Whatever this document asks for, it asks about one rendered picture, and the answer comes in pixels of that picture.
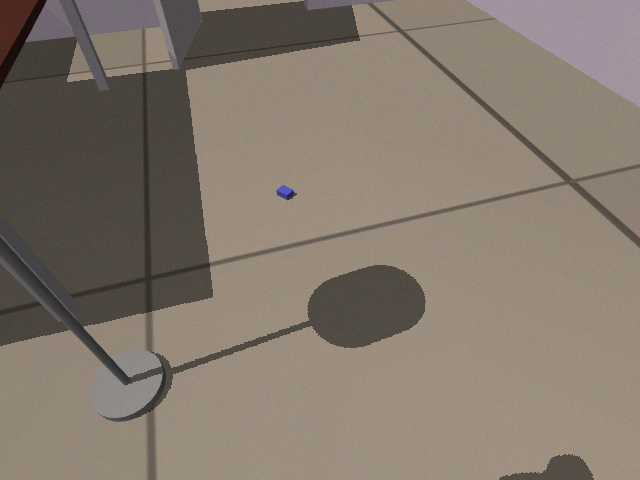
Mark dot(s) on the floor lamp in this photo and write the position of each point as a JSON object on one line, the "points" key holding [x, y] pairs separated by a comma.
{"points": [[128, 384]]}

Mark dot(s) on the table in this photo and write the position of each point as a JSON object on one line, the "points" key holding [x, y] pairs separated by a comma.
{"points": [[17, 18]]}

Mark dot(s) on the small box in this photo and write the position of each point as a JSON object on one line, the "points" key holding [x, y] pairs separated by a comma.
{"points": [[285, 192]]}

